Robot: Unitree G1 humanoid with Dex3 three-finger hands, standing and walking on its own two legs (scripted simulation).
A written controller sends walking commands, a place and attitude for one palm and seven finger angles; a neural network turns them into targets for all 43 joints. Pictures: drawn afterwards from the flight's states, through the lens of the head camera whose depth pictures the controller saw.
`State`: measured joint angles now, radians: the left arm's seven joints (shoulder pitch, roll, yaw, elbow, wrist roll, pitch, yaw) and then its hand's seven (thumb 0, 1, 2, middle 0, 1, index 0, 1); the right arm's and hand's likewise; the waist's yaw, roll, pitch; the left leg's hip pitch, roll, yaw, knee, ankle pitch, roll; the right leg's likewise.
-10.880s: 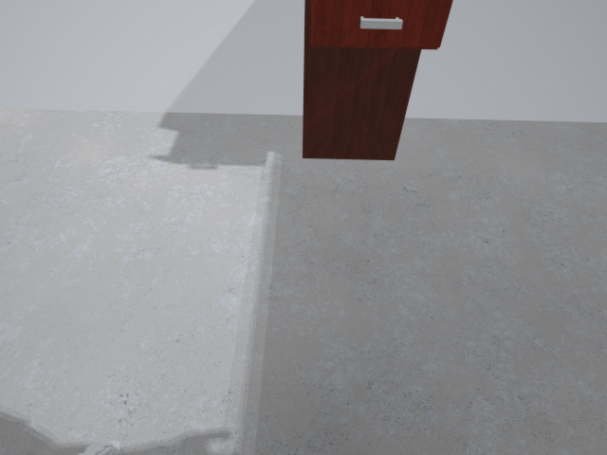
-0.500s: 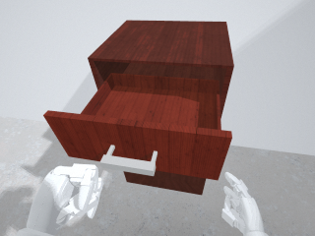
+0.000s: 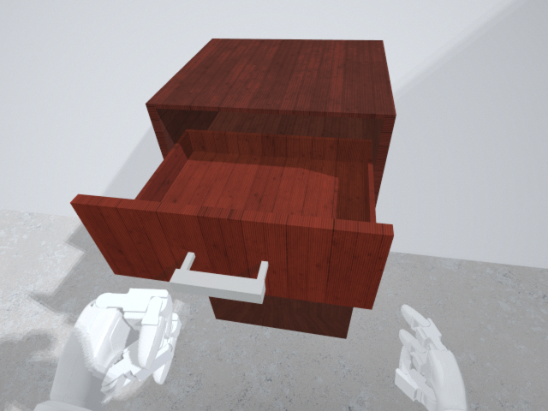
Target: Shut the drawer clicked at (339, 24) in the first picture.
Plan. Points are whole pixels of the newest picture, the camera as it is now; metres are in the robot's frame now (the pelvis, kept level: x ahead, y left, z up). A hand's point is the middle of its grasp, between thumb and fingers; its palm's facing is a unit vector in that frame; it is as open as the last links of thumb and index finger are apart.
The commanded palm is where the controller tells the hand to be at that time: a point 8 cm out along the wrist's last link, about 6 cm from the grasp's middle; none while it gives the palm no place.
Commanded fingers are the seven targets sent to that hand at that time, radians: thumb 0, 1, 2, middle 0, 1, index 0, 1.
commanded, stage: bring the fist close to the handle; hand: left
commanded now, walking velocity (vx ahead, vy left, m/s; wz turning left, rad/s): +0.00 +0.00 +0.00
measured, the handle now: (222, 274) +0.30 +0.11 +0.07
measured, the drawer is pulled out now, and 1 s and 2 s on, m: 0.30 0.30 0.27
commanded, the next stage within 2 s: push the drawer shut in 1.36 s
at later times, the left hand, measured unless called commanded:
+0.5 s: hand (196, 345) +0.17 +0.11 +0.12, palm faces -0.08 -1.00 -0.04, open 3.3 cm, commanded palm +0.13 +0.15 +0.12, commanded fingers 0.00 0.90 0.90 -1.40 -1.60 -1.40 -1.60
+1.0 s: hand (220, 336) +0.20 +0.10 +0.07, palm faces -0.09 -1.00 -0.02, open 3.3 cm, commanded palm +0.18 +0.15 +0.07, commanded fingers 0.00 0.90 0.90 -1.40 -1.60 -1.40 -1.60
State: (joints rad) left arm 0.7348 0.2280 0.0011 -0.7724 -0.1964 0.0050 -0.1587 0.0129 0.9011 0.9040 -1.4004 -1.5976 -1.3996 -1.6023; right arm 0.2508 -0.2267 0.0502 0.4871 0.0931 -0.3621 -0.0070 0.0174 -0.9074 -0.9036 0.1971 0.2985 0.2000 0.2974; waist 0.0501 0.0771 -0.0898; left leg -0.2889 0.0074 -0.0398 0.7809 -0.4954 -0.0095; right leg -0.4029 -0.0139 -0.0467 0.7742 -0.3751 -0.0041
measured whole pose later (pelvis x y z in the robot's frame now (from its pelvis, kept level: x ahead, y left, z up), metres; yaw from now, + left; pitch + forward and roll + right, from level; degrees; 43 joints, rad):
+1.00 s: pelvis +0.00 +0.00 -0.03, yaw +0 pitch +10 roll +0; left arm 0.54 0.12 -0.14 -0.38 -0.10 -0.20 -0.05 0.01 0.90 0.90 -1.40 -1.60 -1.40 -1.60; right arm 0.28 -0.24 0.03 0.43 0.03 -0.21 0.01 0.02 -0.91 -0.90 0.20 0.30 0.20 0.30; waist -0.01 0.05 -0.11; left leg -0.57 -0.01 -0.04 0.96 -0.57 0.00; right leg -0.68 -0.03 -0.04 0.95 -0.44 0.00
